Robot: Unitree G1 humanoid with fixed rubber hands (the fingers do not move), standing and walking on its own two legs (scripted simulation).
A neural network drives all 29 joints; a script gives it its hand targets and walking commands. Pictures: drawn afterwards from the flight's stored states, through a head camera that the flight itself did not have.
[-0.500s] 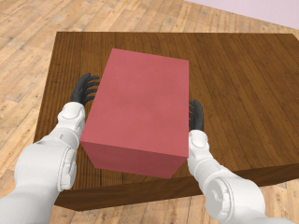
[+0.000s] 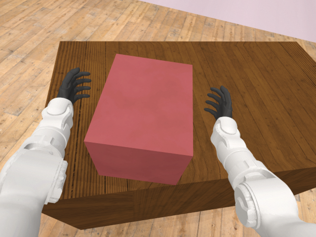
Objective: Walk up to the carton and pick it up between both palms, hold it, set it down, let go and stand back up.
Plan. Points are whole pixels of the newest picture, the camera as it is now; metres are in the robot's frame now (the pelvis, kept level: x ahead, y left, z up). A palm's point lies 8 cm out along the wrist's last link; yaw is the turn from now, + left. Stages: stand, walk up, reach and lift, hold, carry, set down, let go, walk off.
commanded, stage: set down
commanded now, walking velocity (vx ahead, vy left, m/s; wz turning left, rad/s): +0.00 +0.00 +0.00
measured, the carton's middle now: (146, 119) +0.45 +0.00 +0.00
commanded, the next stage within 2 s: none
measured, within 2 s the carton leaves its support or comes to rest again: neither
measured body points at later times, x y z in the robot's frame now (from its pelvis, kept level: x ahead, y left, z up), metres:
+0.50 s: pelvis +0.01 -0.01 +0.03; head +0.06 +0.02 +0.47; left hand +0.49 +0.19 +0.14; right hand +0.42 -0.19 +0.12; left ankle +0.03 +0.10 -0.71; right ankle +0.02 -0.16 -0.71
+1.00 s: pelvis +0.01 -0.01 +0.03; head +0.06 +0.02 +0.48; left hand +0.42 +0.23 +0.09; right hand +0.36 -0.18 +0.08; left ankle +0.03 +0.10 -0.71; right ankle +0.02 -0.16 -0.71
